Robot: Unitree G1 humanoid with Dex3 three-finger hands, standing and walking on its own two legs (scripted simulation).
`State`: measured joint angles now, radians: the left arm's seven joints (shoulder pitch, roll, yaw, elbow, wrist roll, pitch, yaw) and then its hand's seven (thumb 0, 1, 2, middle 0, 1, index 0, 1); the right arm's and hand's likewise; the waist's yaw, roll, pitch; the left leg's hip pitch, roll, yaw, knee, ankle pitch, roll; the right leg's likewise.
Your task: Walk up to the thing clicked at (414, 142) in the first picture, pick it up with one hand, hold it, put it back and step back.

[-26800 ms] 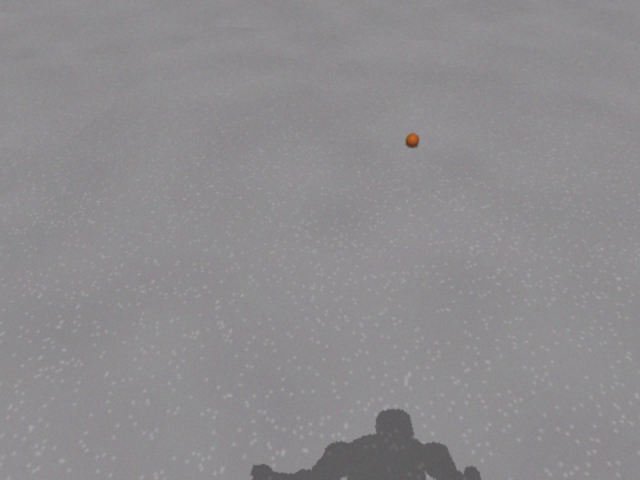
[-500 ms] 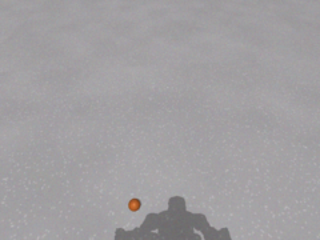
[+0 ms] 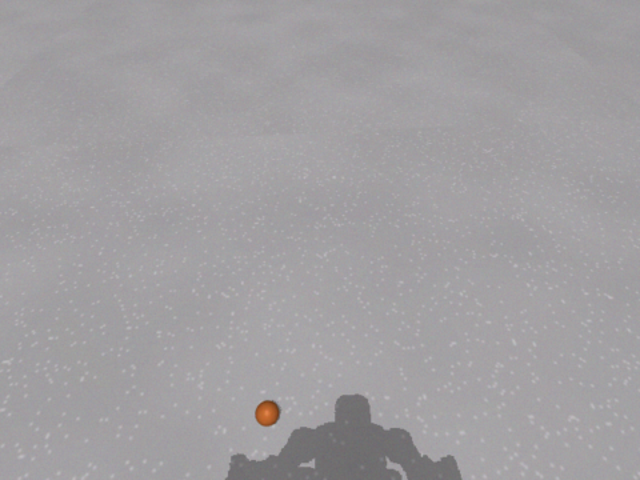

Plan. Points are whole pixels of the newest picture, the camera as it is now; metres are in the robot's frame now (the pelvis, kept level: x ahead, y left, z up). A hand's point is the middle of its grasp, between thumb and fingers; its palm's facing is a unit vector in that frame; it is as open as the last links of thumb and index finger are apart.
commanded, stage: rise first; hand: left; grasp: from above
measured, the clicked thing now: (267, 413) +0.46 +0.20 -0.75
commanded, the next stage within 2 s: none
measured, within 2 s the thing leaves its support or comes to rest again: neither
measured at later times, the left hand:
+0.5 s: hand out of the picture +0.13 +0.26 -0.20, palm faces -0.08 -0.91 -0.40, open 12.9 cm
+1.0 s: hand out of the picture +0.13 +0.26 -0.25, palm faces -0.21 -0.84 -0.50, open 14.0 cm
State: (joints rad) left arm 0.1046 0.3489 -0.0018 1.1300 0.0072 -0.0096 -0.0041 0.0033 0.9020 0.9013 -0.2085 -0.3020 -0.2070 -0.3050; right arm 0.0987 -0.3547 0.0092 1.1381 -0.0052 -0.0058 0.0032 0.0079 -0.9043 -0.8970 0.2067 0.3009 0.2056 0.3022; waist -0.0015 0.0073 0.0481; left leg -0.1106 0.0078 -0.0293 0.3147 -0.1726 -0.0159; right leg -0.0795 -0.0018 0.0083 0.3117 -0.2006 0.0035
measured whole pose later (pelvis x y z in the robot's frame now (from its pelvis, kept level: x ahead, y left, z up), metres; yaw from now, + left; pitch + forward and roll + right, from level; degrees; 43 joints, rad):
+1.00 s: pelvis -0.02 +0.01 -0.12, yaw -1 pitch +20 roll -2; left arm 0.29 0.31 0.09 0.36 0.28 0.24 0.04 0.00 -0.51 0.96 -0.08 -1.07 -0.08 -1.06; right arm 0.20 -0.23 -0.02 0.52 0.01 -0.14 -0.02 0.01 -0.89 -0.90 0.21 0.30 0.21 0.30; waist -0.03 0.02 -0.15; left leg -1.05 0.01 -0.05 1.26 -0.57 0.00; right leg -0.99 0.01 -0.01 1.22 -0.59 0.02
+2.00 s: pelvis -0.10 +0.01 -0.41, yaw -6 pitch +33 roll -6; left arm -0.80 0.65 0.07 1.26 1.19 -0.22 0.29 0.00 -0.53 1.03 -0.10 -0.98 -0.09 -0.99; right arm 0.15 -0.26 -0.02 0.75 -0.08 -0.03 0.09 0.01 -0.90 -0.90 0.21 0.30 0.20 0.30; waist -0.15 0.00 -0.11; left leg -2.19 -0.01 -0.11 2.26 -0.65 -0.02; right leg -2.11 0.04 -0.05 2.21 -0.69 0.03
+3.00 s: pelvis -0.09 +0.01 -0.45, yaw -9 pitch +34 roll -9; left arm -0.96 0.76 0.08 1.44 1.26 -0.21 0.40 0.00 -0.54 1.02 -0.09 -1.02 -0.09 -1.02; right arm 0.14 -0.26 0.08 0.74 -0.14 -0.03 0.13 0.00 -0.91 -0.90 0.21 0.30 0.20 0.30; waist -0.22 -0.02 -0.04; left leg -2.32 0.00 -0.15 2.40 -0.69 -0.02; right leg -2.23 0.06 -0.09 2.32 -0.71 0.04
